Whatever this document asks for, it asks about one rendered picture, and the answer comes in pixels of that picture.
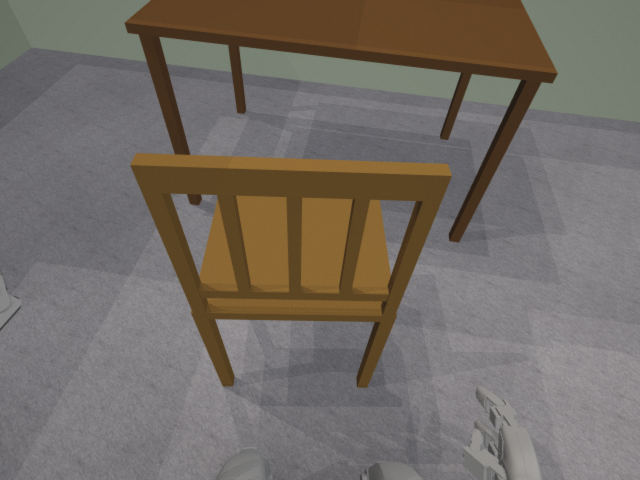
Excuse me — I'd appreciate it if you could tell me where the right robot hand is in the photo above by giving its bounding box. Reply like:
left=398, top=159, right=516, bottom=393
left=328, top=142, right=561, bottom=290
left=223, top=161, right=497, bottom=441
left=464, top=387, right=543, bottom=480

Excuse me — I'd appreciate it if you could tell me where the left robot hand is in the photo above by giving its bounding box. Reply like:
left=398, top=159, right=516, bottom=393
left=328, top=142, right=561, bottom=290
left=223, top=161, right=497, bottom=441
left=0, top=267, right=22, bottom=331

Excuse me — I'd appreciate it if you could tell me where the robot left thigh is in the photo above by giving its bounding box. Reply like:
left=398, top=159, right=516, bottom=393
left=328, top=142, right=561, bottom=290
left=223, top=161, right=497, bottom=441
left=215, top=452, right=273, bottom=480

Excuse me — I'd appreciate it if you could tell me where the table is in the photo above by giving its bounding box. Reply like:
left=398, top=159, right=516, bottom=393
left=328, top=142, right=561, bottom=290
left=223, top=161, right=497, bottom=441
left=125, top=0, right=558, bottom=243

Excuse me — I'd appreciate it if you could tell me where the chair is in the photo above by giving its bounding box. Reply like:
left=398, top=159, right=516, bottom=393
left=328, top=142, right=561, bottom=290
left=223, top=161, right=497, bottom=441
left=130, top=153, right=452, bottom=388

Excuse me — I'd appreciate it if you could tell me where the left robot shin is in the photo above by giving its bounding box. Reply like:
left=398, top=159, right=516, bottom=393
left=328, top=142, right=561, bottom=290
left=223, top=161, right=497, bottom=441
left=239, top=447, right=262, bottom=455

